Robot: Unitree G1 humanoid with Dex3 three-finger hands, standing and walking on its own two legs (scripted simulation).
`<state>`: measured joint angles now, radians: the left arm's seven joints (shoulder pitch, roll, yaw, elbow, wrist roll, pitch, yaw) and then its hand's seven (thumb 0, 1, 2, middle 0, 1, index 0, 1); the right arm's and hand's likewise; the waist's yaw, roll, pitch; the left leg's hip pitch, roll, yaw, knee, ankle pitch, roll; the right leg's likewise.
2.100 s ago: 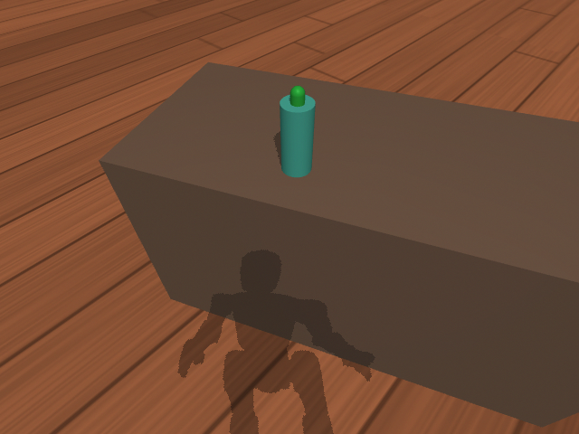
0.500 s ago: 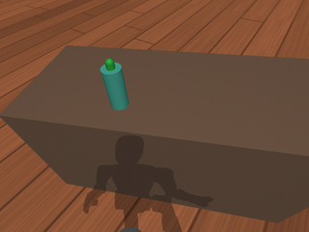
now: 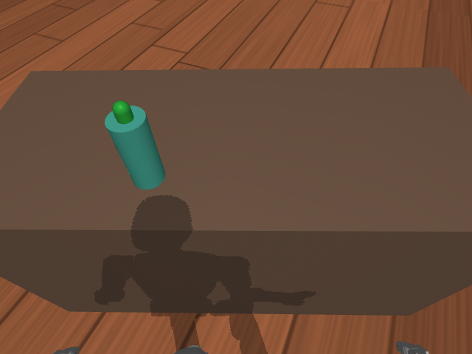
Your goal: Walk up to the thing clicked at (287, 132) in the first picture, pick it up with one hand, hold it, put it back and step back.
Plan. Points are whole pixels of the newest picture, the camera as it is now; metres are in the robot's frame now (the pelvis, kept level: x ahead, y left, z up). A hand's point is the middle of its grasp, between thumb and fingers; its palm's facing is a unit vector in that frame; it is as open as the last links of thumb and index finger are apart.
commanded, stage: walk up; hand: left
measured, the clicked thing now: (136, 144) +0.50 +0.21 +0.06
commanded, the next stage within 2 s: stand in 1.10 s
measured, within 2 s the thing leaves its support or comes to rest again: neither
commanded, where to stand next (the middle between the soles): +0.05 +0.01 m, yaw -1 degrees
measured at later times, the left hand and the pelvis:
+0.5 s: hand out of the picture +0.12 +0.24 -0.13, palm faces -0.10 -0.93 -0.35, open 7.3 cm; pelvis +0.00 +0.00 +0.02, yaw -4 degrees
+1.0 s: hand out of the picture +0.10 +0.26 -0.13, palm faces -0.09 -0.94 -0.33, open 7.3 cm; pelvis +0.00 +0.02 +0.03, yaw -4 degrees
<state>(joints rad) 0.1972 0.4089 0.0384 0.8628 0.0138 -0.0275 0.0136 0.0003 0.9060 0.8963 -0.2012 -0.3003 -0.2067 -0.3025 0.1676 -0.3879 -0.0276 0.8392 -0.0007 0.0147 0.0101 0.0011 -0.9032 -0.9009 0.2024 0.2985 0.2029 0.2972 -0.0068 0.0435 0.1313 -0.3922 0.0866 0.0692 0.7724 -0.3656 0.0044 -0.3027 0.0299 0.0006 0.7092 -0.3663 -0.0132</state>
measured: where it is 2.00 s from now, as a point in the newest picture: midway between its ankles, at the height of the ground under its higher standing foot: outside the picture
